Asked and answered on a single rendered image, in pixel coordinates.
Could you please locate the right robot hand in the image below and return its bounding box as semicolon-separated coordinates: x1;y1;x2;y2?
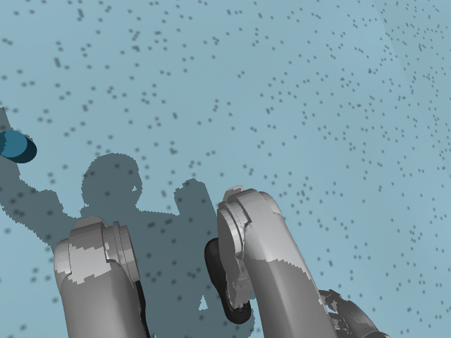
319;289;379;338

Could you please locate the right robot foot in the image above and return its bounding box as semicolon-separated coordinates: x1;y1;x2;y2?
204;238;251;325

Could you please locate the left robot foot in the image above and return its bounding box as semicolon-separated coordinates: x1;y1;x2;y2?
135;280;151;338

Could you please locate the tin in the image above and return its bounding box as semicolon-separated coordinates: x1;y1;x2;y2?
0;130;37;163

